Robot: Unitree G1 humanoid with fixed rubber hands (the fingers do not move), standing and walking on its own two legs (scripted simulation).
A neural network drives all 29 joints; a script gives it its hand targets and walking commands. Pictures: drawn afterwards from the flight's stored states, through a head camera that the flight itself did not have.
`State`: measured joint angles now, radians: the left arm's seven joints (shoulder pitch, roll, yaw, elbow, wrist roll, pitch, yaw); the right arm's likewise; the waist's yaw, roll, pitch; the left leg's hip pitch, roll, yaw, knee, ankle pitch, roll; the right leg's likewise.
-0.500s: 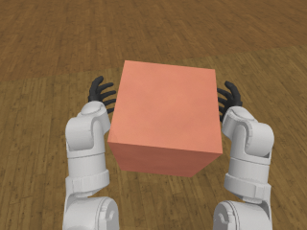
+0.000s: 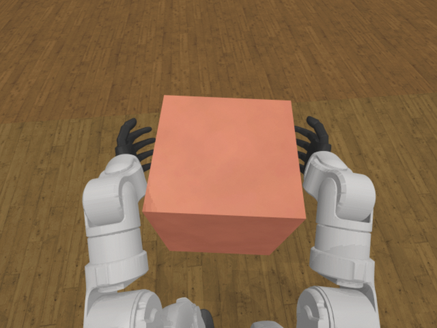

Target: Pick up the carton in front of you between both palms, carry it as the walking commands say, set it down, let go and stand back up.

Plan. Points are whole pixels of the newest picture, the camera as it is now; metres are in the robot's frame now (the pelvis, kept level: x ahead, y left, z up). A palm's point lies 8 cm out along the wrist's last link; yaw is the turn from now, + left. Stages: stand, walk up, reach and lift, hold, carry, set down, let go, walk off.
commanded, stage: carry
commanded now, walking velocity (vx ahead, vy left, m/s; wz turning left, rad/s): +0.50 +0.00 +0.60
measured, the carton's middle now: (222, 184) +0.34 -0.04 +0.05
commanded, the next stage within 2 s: none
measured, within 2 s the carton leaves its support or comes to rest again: neither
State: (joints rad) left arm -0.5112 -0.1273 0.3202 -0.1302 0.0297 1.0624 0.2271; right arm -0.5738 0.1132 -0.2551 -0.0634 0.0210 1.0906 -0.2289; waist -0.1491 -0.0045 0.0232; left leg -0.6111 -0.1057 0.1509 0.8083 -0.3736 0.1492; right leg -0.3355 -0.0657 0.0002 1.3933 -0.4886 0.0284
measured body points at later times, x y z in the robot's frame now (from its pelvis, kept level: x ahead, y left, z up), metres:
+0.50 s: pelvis +0.29 -0.05 +0.06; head +0.30 -0.04 +0.51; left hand +0.60 +0.18 +0.20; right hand +0.67 -0.13 +0.19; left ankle +0.15 +0.02 -0.58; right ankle +0.40 -0.11 -0.65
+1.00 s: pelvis +0.58 +0.04 +0.09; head +0.59 +0.03 +0.54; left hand +0.93 +0.21 +0.22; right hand +0.94 -0.10 +0.22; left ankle +0.70 +0.13 -0.61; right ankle +0.43 -0.09 -0.55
